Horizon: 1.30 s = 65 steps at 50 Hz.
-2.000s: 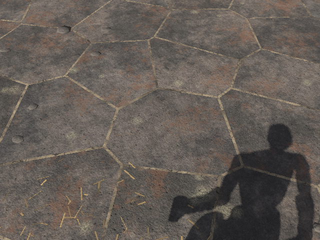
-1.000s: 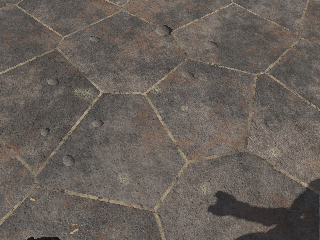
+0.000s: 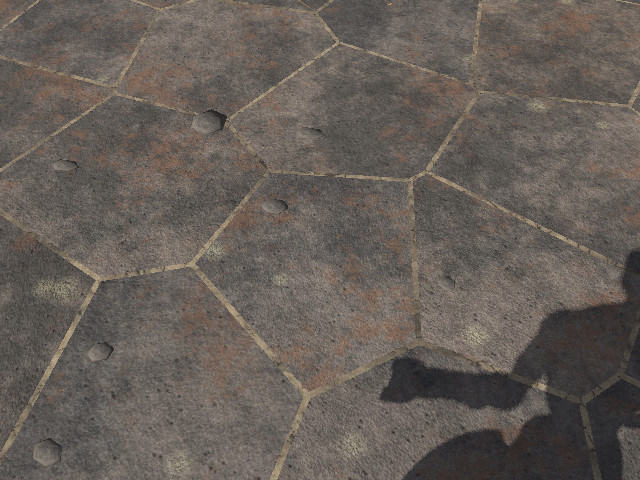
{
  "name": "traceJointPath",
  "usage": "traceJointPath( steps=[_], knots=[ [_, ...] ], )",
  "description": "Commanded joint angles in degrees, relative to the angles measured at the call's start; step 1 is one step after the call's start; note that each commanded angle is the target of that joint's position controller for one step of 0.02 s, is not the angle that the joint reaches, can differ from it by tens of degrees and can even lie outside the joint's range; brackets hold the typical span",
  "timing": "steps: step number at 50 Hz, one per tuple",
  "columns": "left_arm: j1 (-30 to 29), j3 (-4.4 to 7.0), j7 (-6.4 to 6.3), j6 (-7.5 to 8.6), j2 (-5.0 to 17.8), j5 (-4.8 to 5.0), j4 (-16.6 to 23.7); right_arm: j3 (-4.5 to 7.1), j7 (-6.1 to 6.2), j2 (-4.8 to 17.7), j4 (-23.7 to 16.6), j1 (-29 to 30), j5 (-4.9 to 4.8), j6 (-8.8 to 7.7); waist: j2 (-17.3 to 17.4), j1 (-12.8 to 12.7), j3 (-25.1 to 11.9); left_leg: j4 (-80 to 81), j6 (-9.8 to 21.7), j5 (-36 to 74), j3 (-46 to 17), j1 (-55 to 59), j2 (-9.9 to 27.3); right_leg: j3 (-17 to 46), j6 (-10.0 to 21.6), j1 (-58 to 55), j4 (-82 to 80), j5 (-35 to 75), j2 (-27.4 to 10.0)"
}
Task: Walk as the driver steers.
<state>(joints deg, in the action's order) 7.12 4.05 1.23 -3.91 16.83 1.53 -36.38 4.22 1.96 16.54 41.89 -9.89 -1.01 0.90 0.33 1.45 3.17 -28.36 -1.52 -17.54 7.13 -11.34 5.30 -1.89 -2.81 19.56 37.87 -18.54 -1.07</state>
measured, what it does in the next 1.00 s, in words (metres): walks ahead: right foot, then left foot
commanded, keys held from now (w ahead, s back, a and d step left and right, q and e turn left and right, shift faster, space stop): e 0.30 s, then w+e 0.02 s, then w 0.10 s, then w+q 0.58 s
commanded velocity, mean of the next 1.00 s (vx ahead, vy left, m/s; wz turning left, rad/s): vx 0.24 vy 0.00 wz -0.10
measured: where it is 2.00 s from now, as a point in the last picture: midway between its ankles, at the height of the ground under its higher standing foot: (314, 364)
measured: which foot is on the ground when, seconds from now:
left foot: down 0.00-0.02, up 0.04-0.48, down 0.50-0.90, up 0.92-1.00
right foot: up 0.00-0.00, down 0.02-0.50, up 0.52-0.88, down 0.90-1.00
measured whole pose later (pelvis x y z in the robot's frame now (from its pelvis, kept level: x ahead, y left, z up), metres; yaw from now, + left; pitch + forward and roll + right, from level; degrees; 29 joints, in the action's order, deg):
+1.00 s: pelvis +0.21 -0.08 +0.00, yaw -2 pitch +2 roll -1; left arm 7.5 3.0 0.9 5.8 15.3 -0.1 -37.8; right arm 3.4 1.2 17.4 42.4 -23.2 -2.3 -1.8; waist 1.8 2.7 0.4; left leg -61.5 0.6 -24.4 -6.5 -19.7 -0.3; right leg -0.9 1.2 17.6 27.4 -12.2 1.4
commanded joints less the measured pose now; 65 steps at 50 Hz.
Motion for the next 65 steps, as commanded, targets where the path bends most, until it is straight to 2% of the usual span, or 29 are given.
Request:
traceJointPath(
  steps=[1, 2, 3, 4, 5, 6, 8, 16, 18, 21, 24, 25, 26, 27, 28, 32, 36, 39, 42, 44, 45, 46, 47, 48, 49, 52, 58, 62, 65],
  knots=[
    [5.2, 3.04, -0.29, 0.53, 7.7, -0.33, 2.8, 2.59, -0.4, 9.0, -1.4, -2.3, -0.81, -1.28, 4.7, -2.6, -7.9, -6.3, 5.9, 23.2, -3.6, 0.4, 8.7, -0.2, 5.0, -12.5, -16.1, 15.6, 2.1],
    [8.4, 4.73, -1.29, 0.73, 14.3, -0.41, 3.5, 1.53, -0.59, 5.7, -2.9, -2.5, 1.97, -1.52, -9.8, -2.5, -10.4, -23.0, 0.1, 1.0, 1.3, -15.2, 3.0, 17.3, 10.1, -25.2, -15.8, 38.1, -10.5],
    [7.9, 4.68, -0.99, 1.87, 17.0, -2.21, 4.6, 0.88, -0.29, 4.6, -6.2, 1.9, 2.9, -1.74, -17.8, -3.8, -12.4, -35.7, -2.8, -23.2, -4.4, -26.8, -5.1, 33.2, 23.6, -24.0, -15.6, 49.3, -22.8],
    [8.0, 3.85, -0.46, 3.14, 13.7, -2.57, 4.5, 1.8, -0.12, 7.7, -6.2, 4.4, 1.91, -1.58, -9.7, -6.2, -13.5, -42.2, -2.8, -22.2, -10.5, -27.3, -3.6, 30.2, 25.1, -22.0, -17.4, 42.7, -21.3],
    [5.1, 3.19, -0.6, 3.92, 12.0, -2.32, 4.1, 2.04, -0.03, 8.1, -6.0, 4.6, 0.8, -1.34, -8.2, -4.1, -10.0, -42.5, -1.9, -17.0, -11.3, -27.5, -2.7, 24.5, 21.3, -18.7, -17.6, 36.8, -17.3],
    [2.0, 3.03, -1.0, 4.02, 10.9, -1.41, 4.2, 2.26, 0.49, 8.1, -4.8, 3.5, 1.03, -1.05, -5.2, -2.5, -8.0, -39.8, -1.8, -12.0, -11.6, -27.4, -2.1, 21.3, 17.9, -16.4, -17.8, 30.6, -13.6],
    [-0.6, 2.26, -1.71, 3.53, 9.7, -0.66, 4.8, 2.56, 0.86, 8.5, -4.3, 2.0, 1.85, -0.69, -6.7, -0.9, -7.4, -38.1, -2.7, -5.9, -11.2, -24.0, -3.0, 19.2, 16.2, -12.1, -18.3, 29.8, -10.7],
    [1.7, 2.69, -2.98, 2.74, 11.2, -0.82, 4.2, 1.39, 0.0, 5.9, -5.2, 3.4, 1.13, -1.49, -8.3, -2.5, -8.3, -19.3, -3.8, -1.1, -12.1, -18.4, -5.9, 24.1, 16.3, -9.8, -19.0, 10.5, -8.2],
    [2.1, 2.35, -2.69, 2.88, 10.7, -0.72, 4.0, 1.36, -0.75, 6.3, -5.3, 3.5, 0.5, -2.06, -10.0, -3.3, -7.4, -15.0, -2.9, -1.6, -11.2, -16.2, -5.8, 26.6, 16.4, -7.8, -21.0, -5.0, -8.0],
    [3.8, 1.69, -2.04, 3.3, 10.1, -0.88, 2.9, 1.18, -1.84, 6.2, -5.9, 3.7, -0.04, -3.64, -10.6, -3.8, -5.7, -8.9, -0.7, -4.2, -9.5, -11.1, -6.2, 29.4, 16.2, -5.3, -21.2, -12.7, -8.1],
    [3.8, 0.29, -1.83, 3.75, 7.7, -1.25, 1.9, 0.64, -2.63, 4.3, -3.5, -1.7, -0.02, -5.36, -8.0, -0.8, -4.5, 3.3, 2.6, 2.8, -7.1, 1.1, -6.0, 27.0, 13.1, -0.2, -18.2, -16.1, -5.4],
    [3.6, -0.52, -1.79, 4.25, 5.5, -1.62, 2.0, 0.67, -2.46, 5.2, -2.8, -4.6, 0.31, -5.8, -5.5, 0.1, -4.9, 5.0, 4.4, 0.5, -12.2, 6.0, -2.4, 24.0, 11.0, 3.3, -12.8, -15.5, -3.5],
    [3.4, -1.5, -1.66, 4.97, 2.2, -1.98, 2.9, 1.07, -2.18, 8.8, -2.2, -8.5, 0.95, -6.02, 3.8, -0.1, -5.2, 10.7, 8.9, -8.5, -26.3, 10.9, 6.3, 13.7, 7.3, 11.0, 1.3, -12.7, 2.3],
    [0.0, -0.49, -1.9, 6.17, 5.1, -0.86, 5.9, 2.54, -2.87, 14.0, -1.2, -11.6, 1.98, -6.0, 13.8, 0.5, -0.4, 18.3, 17.1, -19.3, -45.7, 10.1, 15.2, 6.1, 5.0, 22.5, 11.1, -15.3, 5.6],
    [-1.9, 0.76, -2.02, 7.2, 9.2, -0.1, 5.6, 1.87, -2.94, 11.3, -1.6, -11.0, 1.35, -6.27, 9.9, 1.6, 3.7, 19.8, 19.3, -23.3, -48.7, 8.8, 16.4, 8.2, 4.3, 26.7, 17.5, -13.7, 2.1],
    [-3.6, 0.67, -0.69, 9.53, 6.3, -1.38, 4.4, 0.67, -1.79, 8.2, -2.0, -11.7, 0.21, -5.69, 6.9, 1.9, 1.5, 19.1, 14.3, -5.7, -33.9, 12.8, 7.8, 6.2, 3.0, 26.6, 15.8, 1.1, -0.8],
    [-7.7, -0.72, 0.4, 10.37, 1.5, -1.34, 4.4, 0.74, -0.64, 8.1, -1.8, -13.0, -0.02, -4.23, 8.2, 2.9, -0.4, 17.7, 12.8, 7.6, -24.4, 6.5, 2.5, 2.4, 0.1, 14.4, 1.5, 8.6, 2.5],
    [-10.0, -0.45, 0.85, 10.51, 2.4, -0.53, 4.8, 1.35, -0.57, 9.7, -1.5, -14.7, -0.51, -3.56, 8.9, 3.5, -0.4, 16.2, 12.8, 7.8, -25.4, 2.3, 3.1, 2.4, -0.6, 6.8, -5.5, 10.7, 3.8],
    [-7.1, 0.77, 0.64, 10.77, 5.3, 0.25, 4.3, 1.72, -0.56, 10.5, -1.9, -13.7, -1.15, -3.27, 9.5, 0.5, -1.2, 13.7, 11.2, 7.5, -29.2, 0.7, 5.0, 4.1, 0.8, -1.3, -10.3, 12.4, 3.1],
    [1.1, 2.2, -0.32, 10.87, 7.8, -0.01, 2.4, 1.16, -0.64, 8.2, -2.7, -12.3, -0.76, -3.39, 8.5, -4.3, -5.1, 5.4, 8.2, 12.5, -27.6, -3.0, 1.7, 4.5, 3.5, -14.6, -13.7, 12.0, 1.4],
    [10.4, 3.2, -1.06, 10.85, 10.9, -0.74, 1.2, 0.01, -0.9, 4.5, -4.1, -11.1, 0.27, -3.62, 3.1, -8.7, -12.5, -10.1, 5.9, 7.4, -23.5, -9.4, -2.0, 12.6, 6.9, -28.0, -13.7, 7.9, -7.3],
    [16.1, 4.3, -0.92, 10.03, 16.4, -2.13, -0.6, -1.52, -0.49, -0.4, -6.7, -15.8, -0.81, -4.3, -15.9, -7.0, -20.7, -28.9, 2.9, -13.1, -15.9, -25.9, -9.2, 37.1, 14.9, -42.0, -19.1, -7.5, -21.3],
    [14.9, 3.3, -0.46, 9.97, 12.0, -2.08, -0.8, -0.31, -0.33, 4.8, -5.6, -17.1, -2.13, -4.45, -15.6, -6.3, -16.3, -39.1, 2.1, -14.8, -16.9, -32.7, -5.6, 45.0, 16.6, -37.7, -23.3, -16.8, -22.9],
    [12.0, 2.18, -0.6, 9.91, 8.1, -1.61, -0.6, 0.64, -0.54, 7.9, -5.4, -13.1, -2.1, -4.22, -11.0, -6.2, -8.9, -42.3, 2.4, -9.7, -16.5, -35.1, -3.2, 36.7, 15.0, -31.6, -23.4, -13.7, -20.9],
    [9.6, 1.57, -0.67, 9.81, 6.2, -1.66, -0.7, 0.67, -0.7, 7.7, -5.1, -10.9, -1.42, -3.95, -7.2, -5.4, -5.4, -42.1, 2.2, -5.4, -15.3, -33.6, -1.5, 28.6, 13.8, -26.3, -23.8, -5.3, -18.0],
    [6.3, 0.92, -0.88, 9.93, 3.8, -2.31, -1.9, 0.57, -1.74, 5.1, -5.9, -8.0, -0.98, -3.29, -7.4, -2.9, -1.5, -39.0, 2.0, 1.0, -14.1, -29.8, 1.3, 15.3, 12.5, -17.3, -27.0, 9.6, -13.3],
    [6.0, 1.81, -1.09, 10.51, 6.9, -1.71, -4.8, -0.7, -3.1, 2.6, -8.9, -1.1, -0.28, -3.05, -4.1, -2.8, 0.8, -25.6, 0.6, 12.0, -12.0, -31.0, 1.6, 3.3, 13.4, -15.3, -29.9, 22.2, -13.0],
    [8.5, 2.14, -1.43, 9.89, 9.3, -0.97, -6.7, -1.38, -4.75, 2.0, -11.4, 6.9, -0.3, -3.74, -2.7, -5.4, 2.4, -13.2, 2.3, 18.9, -7.5, -27.1, 0.2, -2.9, 11.5, -16.8, -29.7, 24.4, -12.8],
    [10.4, 2.56, -1.48, 8.91, 11.2, -0.21, -8.0, -0.91, -5.63, 3.3, -13.4, 9.7, -0.49, -3.67, -3.1, -5.0, 2.1, -8.6, 4.9, 15.3, -5.0, -24.9, -1.9, -5.7, 10.1, -22.0, -25.9, 35.1, -14.1]
  ],
)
